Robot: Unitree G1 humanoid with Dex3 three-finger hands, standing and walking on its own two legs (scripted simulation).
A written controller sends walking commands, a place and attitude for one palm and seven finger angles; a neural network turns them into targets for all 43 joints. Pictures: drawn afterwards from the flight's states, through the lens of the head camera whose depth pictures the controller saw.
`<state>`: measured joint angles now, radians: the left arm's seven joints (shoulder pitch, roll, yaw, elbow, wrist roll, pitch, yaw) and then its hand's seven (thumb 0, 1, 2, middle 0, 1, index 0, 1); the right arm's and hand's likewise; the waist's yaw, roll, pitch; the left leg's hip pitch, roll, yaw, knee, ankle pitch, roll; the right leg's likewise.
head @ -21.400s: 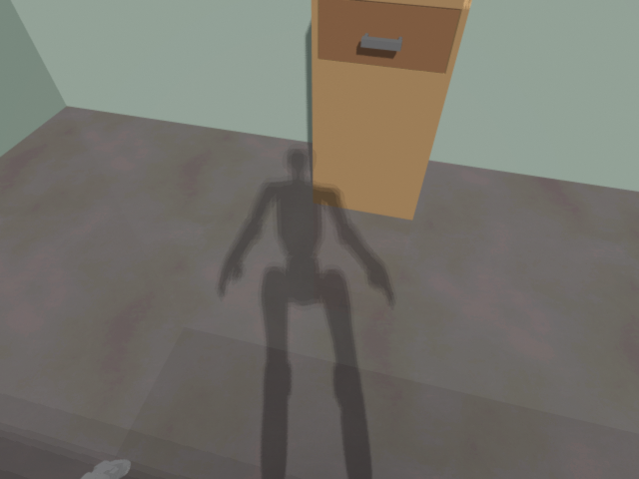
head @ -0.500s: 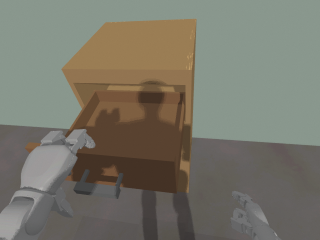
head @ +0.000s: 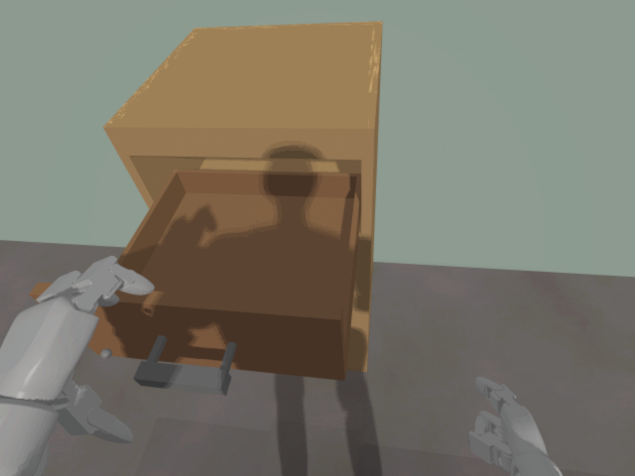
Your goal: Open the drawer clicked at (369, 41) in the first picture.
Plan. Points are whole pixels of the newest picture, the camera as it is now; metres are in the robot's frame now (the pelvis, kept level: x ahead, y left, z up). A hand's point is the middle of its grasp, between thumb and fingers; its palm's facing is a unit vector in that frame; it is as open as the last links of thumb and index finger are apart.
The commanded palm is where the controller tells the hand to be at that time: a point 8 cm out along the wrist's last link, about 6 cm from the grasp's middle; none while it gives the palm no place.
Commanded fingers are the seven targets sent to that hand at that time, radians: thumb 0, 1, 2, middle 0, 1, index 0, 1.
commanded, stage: draw the hand back to the body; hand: left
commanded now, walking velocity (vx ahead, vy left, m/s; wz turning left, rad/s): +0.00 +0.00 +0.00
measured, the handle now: (189, 362) +0.25 +0.22 -0.01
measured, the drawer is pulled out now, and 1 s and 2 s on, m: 0.30 0.30 0.30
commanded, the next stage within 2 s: step back with the hand held close in 0.94 s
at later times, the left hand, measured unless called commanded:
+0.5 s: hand (113, 328) +0.20 +0.22 +0.16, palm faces +0.36 -0.84 -0.41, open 10.8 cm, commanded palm +0.15 +0.27 +0.18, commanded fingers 0.00 0.51 0.74 -0.23 -0.55 -0.23 -0.55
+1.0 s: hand (110, 343) +0.19 +0.22 +0.16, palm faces +0.41 -0.82 -0.41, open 7.5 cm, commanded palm +0.14 +0.26 +0.18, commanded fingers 0.00 0.90 0.90 -0.20 -0.30 -0.20 -0.30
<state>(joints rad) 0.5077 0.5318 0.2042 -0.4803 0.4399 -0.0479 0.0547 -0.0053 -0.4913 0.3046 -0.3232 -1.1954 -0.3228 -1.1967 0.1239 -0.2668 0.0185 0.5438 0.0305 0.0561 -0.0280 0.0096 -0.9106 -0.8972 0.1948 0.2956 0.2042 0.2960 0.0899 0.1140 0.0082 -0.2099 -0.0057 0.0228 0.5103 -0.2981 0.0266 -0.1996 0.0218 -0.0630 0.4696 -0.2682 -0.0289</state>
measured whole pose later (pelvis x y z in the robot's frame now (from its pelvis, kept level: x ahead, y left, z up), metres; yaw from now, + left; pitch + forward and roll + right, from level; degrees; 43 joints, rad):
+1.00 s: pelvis +0.01 -0.02 +0.00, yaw +1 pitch -2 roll +0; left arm 0.56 0.32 0.28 -0.48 -0.07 -0.11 0.11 0.01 0.86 0.89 -0.22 -0.32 -0.21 -0.32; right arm 0.17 -0.21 0.02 0.62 0.02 -0.10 -0.07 0.01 -0.91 -0.90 0.20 0.30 0.21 0.30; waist 0.06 0.08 0.01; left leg -0.11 0.00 0.00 0.43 -0.27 0.00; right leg -0.11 0.03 -0.08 0.41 -0.26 -0.05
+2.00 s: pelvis -0.09 +0.02 +0.00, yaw -1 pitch +3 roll -3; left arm 0.62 0.41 0.42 -0.67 -0.04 -0.21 0.17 0.01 0.89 0.90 -0.22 -0.30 -0.21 -0.30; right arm 0.20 -0.17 0.02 0.58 -0.01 -0.11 -0.05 0.01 -0.91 -0.90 0.20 0.30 0.21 0.30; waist 0.01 -0.02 0.02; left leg -0.43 0.01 0.03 0.53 -0.15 0.06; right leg -0.38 0.02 -0.02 0.80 -0.45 0.01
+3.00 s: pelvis -0.30 -0.02 -0.01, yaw +1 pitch -1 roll +0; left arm 0.62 0.37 0.35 -0.56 -0.02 -0.16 0.16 0.01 0.88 0.90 -0.22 -0.30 -0.21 -0.30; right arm 0.27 -0.17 0.03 0.62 0.01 -0.10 -0.05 0.01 -0.91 -0.90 0.20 0.30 0.21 0.30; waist -0.03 -0.01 -0.02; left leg -0.29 0.01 0.04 0.55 -0.24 0.03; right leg -0.38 0.01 -0.07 0.83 -0.44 0.00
